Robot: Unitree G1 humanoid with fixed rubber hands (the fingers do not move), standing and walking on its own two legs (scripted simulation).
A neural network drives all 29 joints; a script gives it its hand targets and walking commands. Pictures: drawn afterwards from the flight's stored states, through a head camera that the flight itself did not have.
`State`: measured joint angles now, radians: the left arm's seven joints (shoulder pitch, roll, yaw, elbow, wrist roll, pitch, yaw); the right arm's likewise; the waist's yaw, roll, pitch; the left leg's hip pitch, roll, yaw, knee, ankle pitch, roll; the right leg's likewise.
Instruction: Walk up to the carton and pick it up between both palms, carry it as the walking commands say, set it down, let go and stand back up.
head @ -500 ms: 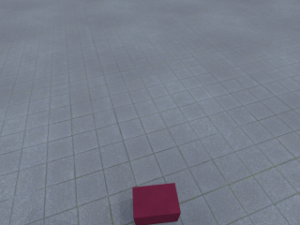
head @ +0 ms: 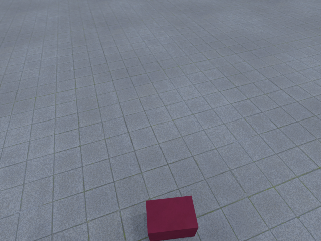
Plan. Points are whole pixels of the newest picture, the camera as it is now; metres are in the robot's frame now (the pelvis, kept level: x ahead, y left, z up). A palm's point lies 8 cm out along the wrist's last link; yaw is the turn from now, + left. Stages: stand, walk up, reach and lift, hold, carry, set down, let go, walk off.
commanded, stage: stand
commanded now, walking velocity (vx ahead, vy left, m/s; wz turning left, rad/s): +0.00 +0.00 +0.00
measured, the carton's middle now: (170, 219) +0.39 -0.02 -0.69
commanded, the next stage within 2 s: reach and lift in 0.16 s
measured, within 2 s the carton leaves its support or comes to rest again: neither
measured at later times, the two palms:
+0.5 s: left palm out of the picture +0.14 +0.22 -0.14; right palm out of the picture +0.14 -0.22 -0.13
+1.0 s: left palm out of the picture +0.17 +0.21 -0.18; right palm (249, 236) +0.20 -0.23 -0.18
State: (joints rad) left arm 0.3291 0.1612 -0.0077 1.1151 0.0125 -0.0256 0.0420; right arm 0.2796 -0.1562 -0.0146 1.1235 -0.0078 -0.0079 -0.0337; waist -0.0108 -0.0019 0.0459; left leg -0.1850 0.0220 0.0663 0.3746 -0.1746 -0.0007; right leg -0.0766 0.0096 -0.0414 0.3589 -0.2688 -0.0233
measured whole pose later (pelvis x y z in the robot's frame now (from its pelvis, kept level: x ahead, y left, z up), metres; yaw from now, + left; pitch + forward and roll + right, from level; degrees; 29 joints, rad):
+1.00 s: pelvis -0.09 +0.00 -0.09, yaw +0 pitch +14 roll +1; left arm -0.24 0.10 0.14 0.45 0.00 0.54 0.05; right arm -0.33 -0.26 -0.13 0.61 0.02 0.47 0.11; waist 0.02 -0.01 0.06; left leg -0.95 0.03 0.06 1.00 -0.30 0.01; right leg -0.89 -0.01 -0.03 1.08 -0.45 -0.03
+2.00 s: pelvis -0.10 +0.01 -0.15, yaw -1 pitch +47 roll +0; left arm -0.99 0.15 0.38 0.78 0.00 0.16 0.08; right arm -1.13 -0.44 -0.28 1.05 0.01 0.10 0.15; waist 0.05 0.01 -0.12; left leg -1.70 0.04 0.07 1.13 -0.25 0.03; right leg -1.65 0.00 -0.02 1.24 -0.41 -0.02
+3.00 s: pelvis -0.14 +0.00 -0.40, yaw +0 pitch +41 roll +2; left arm -1.37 0.36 0.18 1.13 -0.27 0.04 0.12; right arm -1.39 -0.51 0.00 1.15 0.25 0.05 -0.01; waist 0.04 0.04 0.26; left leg -2.35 0.07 0.04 2.05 -0.41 0.03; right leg -2.27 -0.02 -0.04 2.19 -0.63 -0.06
